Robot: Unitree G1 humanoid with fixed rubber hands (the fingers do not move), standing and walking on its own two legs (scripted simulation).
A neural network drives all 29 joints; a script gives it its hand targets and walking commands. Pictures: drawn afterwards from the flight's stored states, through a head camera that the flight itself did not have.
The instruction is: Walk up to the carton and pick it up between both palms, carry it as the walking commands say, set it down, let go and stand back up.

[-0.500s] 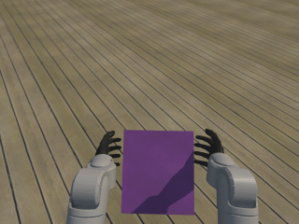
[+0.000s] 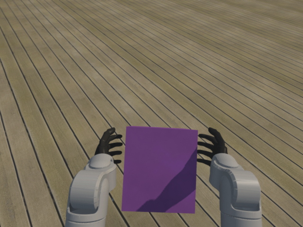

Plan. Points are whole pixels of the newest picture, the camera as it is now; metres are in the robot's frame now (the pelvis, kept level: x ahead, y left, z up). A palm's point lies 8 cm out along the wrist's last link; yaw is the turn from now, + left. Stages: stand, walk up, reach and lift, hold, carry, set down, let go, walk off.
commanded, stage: carry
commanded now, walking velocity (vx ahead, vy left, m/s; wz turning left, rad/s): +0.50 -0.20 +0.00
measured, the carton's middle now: (157, 162) +0.33 -0.01 -0.01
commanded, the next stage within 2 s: none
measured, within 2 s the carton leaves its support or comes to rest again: neither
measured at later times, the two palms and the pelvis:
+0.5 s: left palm (136, 82) +0.55 +0.07 +0.11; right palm (214, 82) +0.57 -0.19 +0.12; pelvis +0.29 -0.05 +0.02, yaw +1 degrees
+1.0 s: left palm (150, 50) +0.81 +0.03 +0.11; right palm (209, 55) +0.81 -0.24 +0.10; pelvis +0.53 -0.09 +0.02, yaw +0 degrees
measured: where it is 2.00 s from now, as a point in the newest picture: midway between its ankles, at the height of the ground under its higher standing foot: (156, 190)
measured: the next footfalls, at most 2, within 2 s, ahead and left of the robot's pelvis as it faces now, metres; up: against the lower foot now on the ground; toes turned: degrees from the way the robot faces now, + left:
right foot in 0.24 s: +0.27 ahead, -0.16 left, +0.00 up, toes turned -1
left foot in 0.58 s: +0.44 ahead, +0.07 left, +0.00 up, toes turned +9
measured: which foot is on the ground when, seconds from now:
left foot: down 0.00-0.28, up 0.30-0.56, down 0.58-0.88, up 0.90-1.00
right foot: up 0.00-0.22, down 0.24-0.58, up 0.60-0.82, down 0.84-1.00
